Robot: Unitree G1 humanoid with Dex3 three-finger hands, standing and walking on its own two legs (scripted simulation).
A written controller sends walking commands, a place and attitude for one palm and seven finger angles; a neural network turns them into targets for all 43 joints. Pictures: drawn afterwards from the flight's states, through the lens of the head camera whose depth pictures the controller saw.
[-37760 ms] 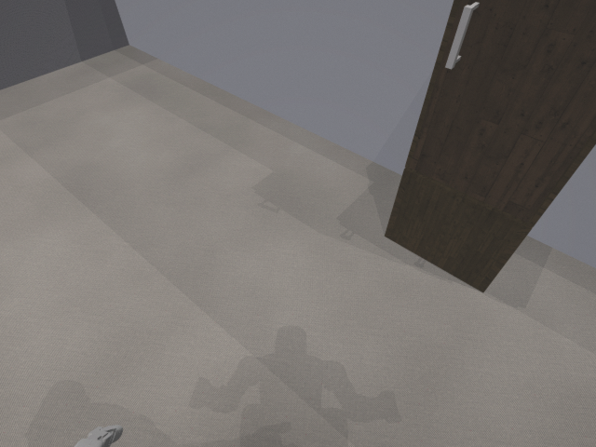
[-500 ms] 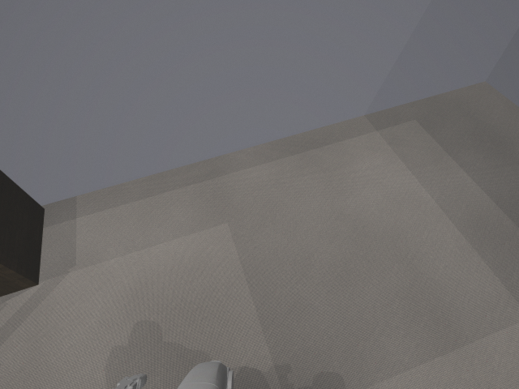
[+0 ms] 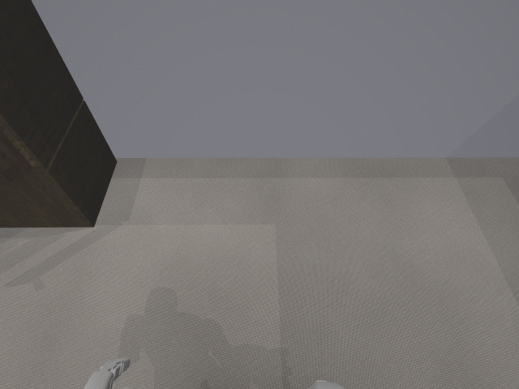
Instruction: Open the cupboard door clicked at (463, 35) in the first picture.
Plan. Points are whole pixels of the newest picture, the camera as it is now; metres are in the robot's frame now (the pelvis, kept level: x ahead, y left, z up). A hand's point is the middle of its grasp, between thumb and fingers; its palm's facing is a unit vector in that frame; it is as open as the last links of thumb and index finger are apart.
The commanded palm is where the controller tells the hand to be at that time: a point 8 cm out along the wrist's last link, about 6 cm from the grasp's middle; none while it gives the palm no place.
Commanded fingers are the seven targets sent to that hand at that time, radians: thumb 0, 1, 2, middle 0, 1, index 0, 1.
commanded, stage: turn to face it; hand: left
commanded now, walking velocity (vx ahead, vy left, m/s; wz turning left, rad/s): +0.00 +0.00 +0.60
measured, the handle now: out of the picture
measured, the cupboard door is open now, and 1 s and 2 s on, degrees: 42 42 42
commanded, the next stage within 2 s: take the last steps up to it in 1.10 s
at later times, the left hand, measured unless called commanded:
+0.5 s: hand out of the picture -0.02 +0.21 -0.19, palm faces +0.36 -0.91 -0.23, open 7.4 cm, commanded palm none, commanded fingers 0.00 0.90 0.90 -0.20 -0.30 -0.20 -0.30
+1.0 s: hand out of the picture +0.01 +0.17 -0.15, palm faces +0.55 -0.79 -0.27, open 7.4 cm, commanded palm none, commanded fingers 0.00 0.90 0.90 -0.20 -0.30 -0.20 -0.30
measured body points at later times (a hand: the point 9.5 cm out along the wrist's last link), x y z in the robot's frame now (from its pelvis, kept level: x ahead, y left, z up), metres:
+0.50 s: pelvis +0.00 -0.01 -0.01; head +0.05 +0.04 +0.43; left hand -0.03 +0.26 -0.17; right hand +0.19 -0.22 -0.14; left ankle -0.03 +0.09 -0.74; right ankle +0.00 -0.15 -0.71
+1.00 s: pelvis +0.04 -0.04 +0.00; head +0.09 -0.04 +0.45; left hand -0.02 +0.22 -0.13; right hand +0.23 -0.22 -0.16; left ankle -0.06 +0.05 -0.66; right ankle +0.08 -0.15 -0.74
